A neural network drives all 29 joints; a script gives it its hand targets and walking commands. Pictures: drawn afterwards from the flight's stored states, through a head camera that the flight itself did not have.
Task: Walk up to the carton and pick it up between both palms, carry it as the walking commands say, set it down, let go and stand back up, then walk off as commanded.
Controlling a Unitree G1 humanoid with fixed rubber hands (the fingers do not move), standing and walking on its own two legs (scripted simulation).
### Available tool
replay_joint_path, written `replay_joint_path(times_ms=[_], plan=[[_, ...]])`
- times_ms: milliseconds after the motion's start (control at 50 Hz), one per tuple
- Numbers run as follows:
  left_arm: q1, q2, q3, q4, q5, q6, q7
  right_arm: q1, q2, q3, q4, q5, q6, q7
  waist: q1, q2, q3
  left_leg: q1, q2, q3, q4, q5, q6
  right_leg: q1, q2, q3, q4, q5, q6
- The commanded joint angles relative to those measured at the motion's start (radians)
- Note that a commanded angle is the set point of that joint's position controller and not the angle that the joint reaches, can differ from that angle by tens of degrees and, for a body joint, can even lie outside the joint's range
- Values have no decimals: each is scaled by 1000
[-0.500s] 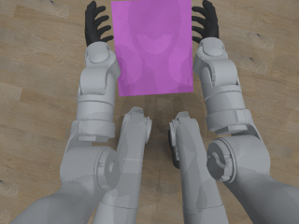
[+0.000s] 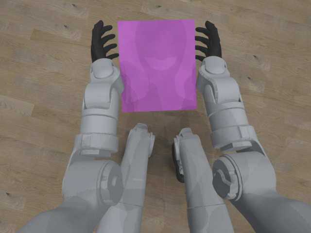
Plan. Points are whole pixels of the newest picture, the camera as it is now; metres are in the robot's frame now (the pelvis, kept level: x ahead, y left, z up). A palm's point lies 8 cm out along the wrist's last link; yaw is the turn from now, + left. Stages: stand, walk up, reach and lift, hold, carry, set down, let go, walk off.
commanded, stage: reach and lift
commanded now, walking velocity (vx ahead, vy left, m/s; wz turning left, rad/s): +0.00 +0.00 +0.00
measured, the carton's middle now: (156, 73) +0.47 +0.04 -0.14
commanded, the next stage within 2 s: none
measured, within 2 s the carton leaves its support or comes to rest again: neither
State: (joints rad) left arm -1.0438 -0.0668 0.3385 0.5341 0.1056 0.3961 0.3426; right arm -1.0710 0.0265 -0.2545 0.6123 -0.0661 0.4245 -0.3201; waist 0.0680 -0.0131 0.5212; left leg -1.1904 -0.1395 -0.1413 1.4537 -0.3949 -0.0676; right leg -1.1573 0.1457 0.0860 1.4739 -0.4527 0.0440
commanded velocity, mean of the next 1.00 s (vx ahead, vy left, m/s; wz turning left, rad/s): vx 0.00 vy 0.00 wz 0.00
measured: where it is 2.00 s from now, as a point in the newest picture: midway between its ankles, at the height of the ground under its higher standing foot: (157, 165)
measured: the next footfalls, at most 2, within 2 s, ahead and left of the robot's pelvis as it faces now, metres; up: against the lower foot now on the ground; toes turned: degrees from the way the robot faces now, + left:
none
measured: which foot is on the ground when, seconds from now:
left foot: down 0.00-1.00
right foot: down 0.00-1.00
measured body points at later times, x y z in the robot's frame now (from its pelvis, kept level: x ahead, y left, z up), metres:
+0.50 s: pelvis +0.01 +0.01 +0.06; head +0.23 +0.03 +0.44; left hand +0.46 +0.16 +0.02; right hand +0.48 -0.09 +0.01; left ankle +0.17 +0.12 -0.56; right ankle +0.14 -0.12 -0.56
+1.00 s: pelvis +0.09 +0.01 +0.13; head +0.11 +0.02 +0.58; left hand +0.44 +0.15 +0.14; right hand +0.46 -0.10 +0.14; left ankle +0.17 +0.12 -0.56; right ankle +0.14 -0.12 -0.56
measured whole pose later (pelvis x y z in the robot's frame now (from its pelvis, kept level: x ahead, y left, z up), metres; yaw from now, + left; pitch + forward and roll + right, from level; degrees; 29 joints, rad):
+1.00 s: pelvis +0.09 +0.01 +0.13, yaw -1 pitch +7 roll +0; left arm -0.62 -0.23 0.43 0.76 0.29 0.39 0.32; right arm -0.64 0.15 -0.38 0.84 -0.24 0.41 -0.24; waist 0.06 -0.03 -0.09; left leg -0.68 -0.09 -0.13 0.86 -0.30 -0.01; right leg -0.65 0.09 0.15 0.87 -0.35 0.02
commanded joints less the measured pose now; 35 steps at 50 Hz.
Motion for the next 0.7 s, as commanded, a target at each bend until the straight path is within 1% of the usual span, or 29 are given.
replay_joint_path(times_ms=[0, 40, 80, 100, 120, 140, 160, 220, 240, 260, 280, 300, 320, 340, 360, 380, 400, 420, 440, 460, 480, 500, 540, 560, 580, 620, 660, 680], plan=[[-684, -1158, -731, -40, -197, 6, -461, -831, 1111, 647, -218, 188, -71, 446, -9, 17, -2284, 641, -7, 119, -218, 83, 27, 451, 7, -44, -267, 45, -46], [-672, -1150, -733, -47, -192, 6, -461, -811, 1120, 651, -210, 183, -68, 448, -5, 10, -2297, 653, -8, 121, -228, 102, 26, 472, 6, -42, -281, 61, -42], [-661, -1144, -733, -40, -190, 7, -463, -794, 1125, 649, -202, 186, -67, 451, 0, 7, -2268, 650, -3, 122, -248, 89, 28, 489, 1, -37, -300, 54, -42], [-655, -1156, -740, -35, -192, 9, -464, -805, 1121, 652, -215, 189, -69, 451, -5, 8, -2266, 668, -3, 117, -261, 82, 30, 490, 3, -37, -309, 49, -41], [-649, -1155, -740, -35, -190, 11, -462, -804, 1120, 650, -218, 189, -69, 453, -1, 15, -2264, 685, -1, 114, -274, 83, 28, 497, 1, -36, -316, 52, -43], [-645, -1152, -744, -34, -188, 10, -462, -786, 1111, 646, -208, 180, -69, 456, -8, 17, -2244, 682, 0, 115, -277, 81, 27, 492, 0, -35, -327, 46, -44], [-630, -1160, -739, -32, -185, 11, -463, -785, 1115, 645, -211, 182, -69, 458, -4, 13, -2249, 704, -1, 113, -291, 91, 27, 502, 1, -39, -338, 52, -42], [-615, -1173, -763, -52, -195, 11, -461, -767, 1115, 657, -228, 186, -71, 464, -11, 22, -2257, 750, 4, 105, -312, 107, 25, 518, -1, -35, -357, 73, -44], [-617, -1177, -770, -63, -195, 10, -460, -787, 1113, 667, -248, 194, -74, 466, -5, 24, -2277, 776, 5, 105, -323, 117, 23, 534, -1, -32, -368, 77, -45], [-607, -1173, -758, -41, -186, 13, -460, -767, 1103, 645, -216, 179, -71, 469, -13, 29, -2232, 768, 9, 101, -337, 96, 23, 515, -4, -35, -377, 63, -47], [-594, -1166, -746, -20, -178, 14, -462, -771, 1109, 639, -203, 176, -72, 472, -6, 17, -2192, 759, 11, 96, -349, 72, 27, 502, -7, -33, -388, 40, -44], [-595, -1173, -746, -12, -173, 12, -462, -755, 1104, 626, -182, 165, -73, 476, -17, 24, -2158, 762, 14, 94, -365, 57, 25, 488, -6, -37, -398, 28, -46], [-596, -1186, -749, -20, -181, 11, -463, -753, 1114, 635, -196, 171, -76, 478, -11, 23, -2171, 784, 15, 92, -376, 56, 25, 522, -9, -29, -419, 23, -49], [-583, -1178, -735, -3, -174, 9, -466, -746, 1114, 629, -179, 164, -75, 481, -11, 17, -2126, 763, 16, 90, -384, 50, 29, 513, -11, -27, -428, 18, -45], [-570, -1199, -746, -12, -180, 8, -467, -748, 1123, 641, -205, 171, -78, 484, -12, 15, -2168, 809, 15, 90, -395, 79, 26, 549, -7, -32, -438, 48, -46], [-569, -1194, -744, -17, -179, 7, -468, -758, 1120, 645, -217, 172, -79, 484, -4, 18, -2173, 813, 15, 93, -400, 92, 28, 564, -10, -27, -443, 60, -45], [-579, -1208, -763, -41, -191, 5, -469, -750, 1122, 652, -231, 175, -80, 485, -23, 21, -2206, 851, 15, 85, -407, 110, 28, 578, -7, -33, -445, 84, -43], [-575, -1193, -752, -31, -184, 8, -469, -753, 1114, 637, -219, 169, -79, 486, -16, 22, -2177, 840, 15, 92, -417, 100, 29, 572, -10, -31, -458, 73, -44], [-584, -1192, -760, -44, -183, 7, -469, -735, 1127, 638, -209, 169, -78, 489, -18, 21, -2179, 856, 18, 90, -426, 105, 28, 582, -11, -29, -471, 75, -46], [-574, -1188, -751, -35, -177, 7, -470, -740, 1127, 633, -211, 167, -78, 490, -15, 20, -2169, 862, 19, 88, -440, 96, 32, 591, -13, -26, -483, 69, -45], [-566, -1196, -764, -36, -183, 7, -471, -736, 1129, 642, -219, 171, -80, 492, -18, 19, -2173, 877, 21, 85, -449, 103, 32, 600, -14, -26, -493, 76, -45], [-564, -1192, -761, -35, -182, 6, -471, -720, 1126, 637, -203, 164, -78, 495, -19, 19, -2147, 872, 22, 84, -457, 100, 32, 601, -16, -25, -502, 72, -46], [-530, -1200, -754, -23, -169, 7, -473, -691, 1138, 632, -185, 159, -77, 501, -11, 24, -2121, 892, 26, 83, -480, 114, 30, 612, -16, -25, -518, 84, -46], [-517, -1194, -757, -29, -169, 6, -475, -680, 1144, 636, -190, 156, -77, 502, -10, 8, -2113, 902, 25, 87, -490, 132, 31, 632, -15, -22, -535, 98, -45], [-492, -1214, -760, -24, -170, 7, -476, -672, 1141, 639, -205, 159, -80, 503, -12, 24, -2126, 928, 26, 84, -502, 150, 31, 656, -16, -21, -541, 117, -46], [-475, -1210, -759, -15, -164, 7, -478, -667, 1141, 636, -204, 153, -81, 505, -14, 12, -2092, 928, 28, 86, -516, 154, 30, 661, -17, -22, -557, 120, -44], [-477, -1219, -751, -20, -158, 3, -479, -651, 1143, 626, -189, 146, -84, 510, -14, 23, -2056, 938, 31, 82, -538, 151, 31, 663, -21, -17, -576, 118, -47], [-477, -1222, -752, -13, -163, 0, -481, -633, 1145, 614, -165, 140, -86, 511, -25, 20, -2010, 939, 34, 78, -551, 143, 30, 655, -21, -21, -585, 114, -45]])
